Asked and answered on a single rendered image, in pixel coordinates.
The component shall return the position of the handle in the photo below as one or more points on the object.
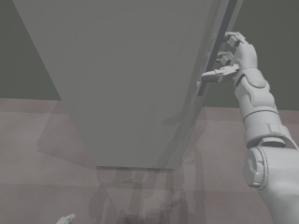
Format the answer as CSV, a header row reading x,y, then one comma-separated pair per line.
x,y
226,16

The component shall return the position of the right robot upper arm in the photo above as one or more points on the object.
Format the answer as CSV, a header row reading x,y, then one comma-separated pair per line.
x,y
274,173

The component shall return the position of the fridge door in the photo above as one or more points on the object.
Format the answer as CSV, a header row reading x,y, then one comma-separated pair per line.
x,y
126,71

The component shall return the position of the robot right hand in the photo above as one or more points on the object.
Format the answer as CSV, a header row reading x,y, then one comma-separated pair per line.
x,y
245,57

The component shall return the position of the robot left hand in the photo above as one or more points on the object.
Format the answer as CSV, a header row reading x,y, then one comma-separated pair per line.
x,y
67,220

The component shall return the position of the robot right forearm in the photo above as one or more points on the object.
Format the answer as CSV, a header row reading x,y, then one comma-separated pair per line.
x,y
263,127

